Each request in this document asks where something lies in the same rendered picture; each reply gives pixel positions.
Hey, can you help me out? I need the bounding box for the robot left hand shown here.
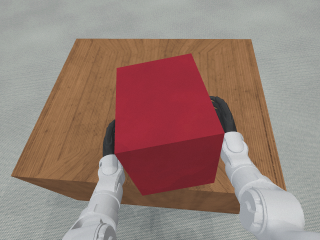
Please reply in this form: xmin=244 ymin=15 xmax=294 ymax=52
xmin=102 ymin=119 xmax=115 ymax=157

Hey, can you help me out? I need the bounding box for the robot right hand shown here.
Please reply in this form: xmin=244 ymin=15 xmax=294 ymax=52
xmin=209 ymin=96 xmax=237 ymax=133

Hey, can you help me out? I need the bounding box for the pedestal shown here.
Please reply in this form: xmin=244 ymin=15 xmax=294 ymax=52
xmin=11 ymin=38 xmax=287 ymax=214

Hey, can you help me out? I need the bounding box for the carton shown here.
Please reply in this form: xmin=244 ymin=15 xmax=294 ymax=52
xmin=114 ymin=53 xmax=225 ymax=196

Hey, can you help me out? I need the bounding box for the left robot upper arm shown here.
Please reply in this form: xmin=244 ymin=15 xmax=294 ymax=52
xmin=62 ymin=222 xmax=117 ymax=240

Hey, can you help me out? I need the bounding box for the right robot forearm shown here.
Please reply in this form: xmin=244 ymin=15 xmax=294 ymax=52
xmin=220 ymin=131 xmax=305 ymax=228

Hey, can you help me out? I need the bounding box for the left robot forearm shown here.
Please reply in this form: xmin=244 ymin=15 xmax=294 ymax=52
xmin=69 ymin=154 xmax=126 ymax=232

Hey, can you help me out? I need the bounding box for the right robot upper arm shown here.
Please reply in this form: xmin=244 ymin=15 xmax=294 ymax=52
xmin=239 ymin=187 xmax=320 ymax=240

